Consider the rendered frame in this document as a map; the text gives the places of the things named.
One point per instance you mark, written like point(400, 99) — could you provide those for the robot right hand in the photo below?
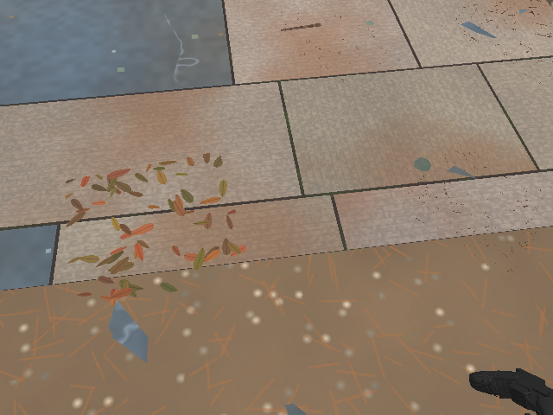
point(523, 388)

